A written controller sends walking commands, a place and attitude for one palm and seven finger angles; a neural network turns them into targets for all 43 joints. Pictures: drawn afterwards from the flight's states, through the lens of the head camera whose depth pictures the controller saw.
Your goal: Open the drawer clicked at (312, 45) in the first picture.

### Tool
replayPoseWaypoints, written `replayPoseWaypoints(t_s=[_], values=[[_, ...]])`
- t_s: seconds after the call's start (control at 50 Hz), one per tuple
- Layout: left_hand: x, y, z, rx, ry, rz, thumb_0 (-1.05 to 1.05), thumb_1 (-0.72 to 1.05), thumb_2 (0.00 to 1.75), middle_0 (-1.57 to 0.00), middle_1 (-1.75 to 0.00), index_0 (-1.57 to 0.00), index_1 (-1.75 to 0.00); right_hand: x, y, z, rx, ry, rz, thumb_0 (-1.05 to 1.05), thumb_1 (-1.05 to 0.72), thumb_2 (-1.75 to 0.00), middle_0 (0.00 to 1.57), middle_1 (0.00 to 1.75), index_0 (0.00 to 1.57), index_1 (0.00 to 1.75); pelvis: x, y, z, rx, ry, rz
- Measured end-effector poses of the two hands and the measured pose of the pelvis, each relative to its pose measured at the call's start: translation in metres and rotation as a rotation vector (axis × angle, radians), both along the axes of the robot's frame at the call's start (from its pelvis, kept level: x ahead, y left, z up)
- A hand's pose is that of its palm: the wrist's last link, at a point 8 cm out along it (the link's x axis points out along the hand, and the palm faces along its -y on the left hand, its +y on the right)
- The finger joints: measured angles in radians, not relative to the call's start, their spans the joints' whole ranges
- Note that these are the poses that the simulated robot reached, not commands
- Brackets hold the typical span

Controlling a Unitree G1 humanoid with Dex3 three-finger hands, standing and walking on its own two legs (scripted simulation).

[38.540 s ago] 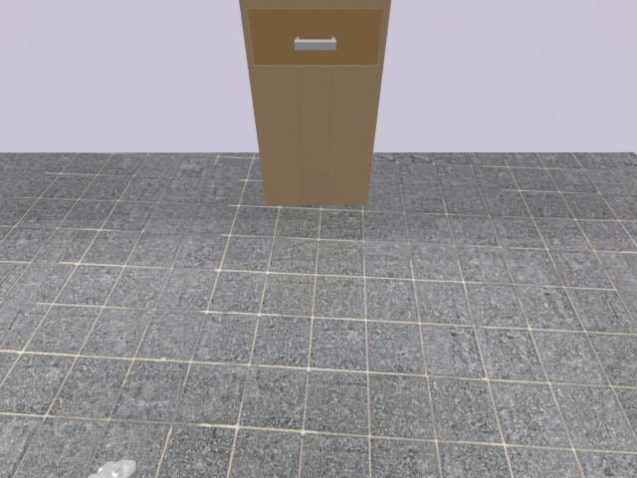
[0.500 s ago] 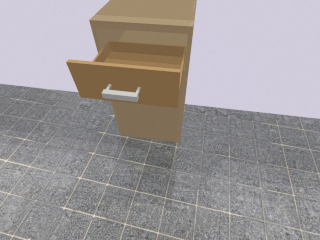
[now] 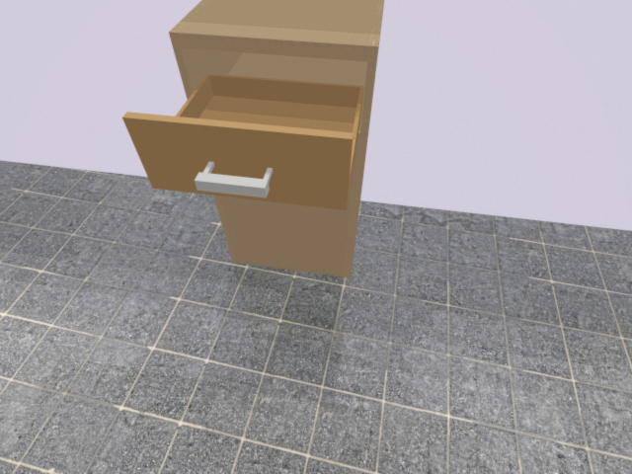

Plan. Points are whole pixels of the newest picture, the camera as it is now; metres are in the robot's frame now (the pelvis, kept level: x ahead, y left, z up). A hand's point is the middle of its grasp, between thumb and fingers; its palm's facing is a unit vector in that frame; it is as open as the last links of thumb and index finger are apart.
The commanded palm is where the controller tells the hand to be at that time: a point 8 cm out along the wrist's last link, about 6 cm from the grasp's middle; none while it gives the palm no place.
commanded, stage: look to check the result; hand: left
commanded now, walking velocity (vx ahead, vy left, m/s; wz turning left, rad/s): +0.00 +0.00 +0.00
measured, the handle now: (235, 177) +0.63 +0.19 -0.01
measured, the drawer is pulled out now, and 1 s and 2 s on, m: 0.30 0.30 0.30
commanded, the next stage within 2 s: stand and wait in 0.38 s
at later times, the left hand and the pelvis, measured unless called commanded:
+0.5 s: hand out of the picture +0.02 +0.17 -0.17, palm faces +0.04 -0.98 -0.20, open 7.4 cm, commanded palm none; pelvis +0.01 +0.00 +0.00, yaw +0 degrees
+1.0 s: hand out of the picture +0.04 +0.17 -0.17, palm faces +0.03 -0.98 -0.21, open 7.4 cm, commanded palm none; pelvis +0.02 +0.00 +0.00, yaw +0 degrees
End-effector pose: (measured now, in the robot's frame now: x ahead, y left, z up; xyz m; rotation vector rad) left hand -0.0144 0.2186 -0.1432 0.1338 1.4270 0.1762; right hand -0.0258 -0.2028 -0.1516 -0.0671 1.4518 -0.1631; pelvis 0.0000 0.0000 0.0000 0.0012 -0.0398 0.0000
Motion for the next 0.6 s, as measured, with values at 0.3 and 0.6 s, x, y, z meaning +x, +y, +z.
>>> replayPoseWaypoints(t_s=[0.3,0.6], values=[[0.012,-0.004,0.0,-0.001,-0.013,-0.004,0.0,0.91,0.89,-0.2,-0.3,-0.2,-0.3,0.017,-0.006,0.0,-0.007,-0.022,0.009,0.0,-0.91,-0.9,0.2,0.3,0.2,0.29,0.003,-0.003,0.0,0.0,0.002,-0.001],[0.031,-0.002,0.001,0.004,-0.026,-0.013,0.0,0.91,0.89,-0.2,-0.3,-0.2,-0.3,0.021,-0.01,0.001,-0.015,0.0,0.007,0.0,-0.91,-0.9,0.2,0.3,0.19,0.29,0.011,-0.004,0.001,0.0,0.009,-0.001]])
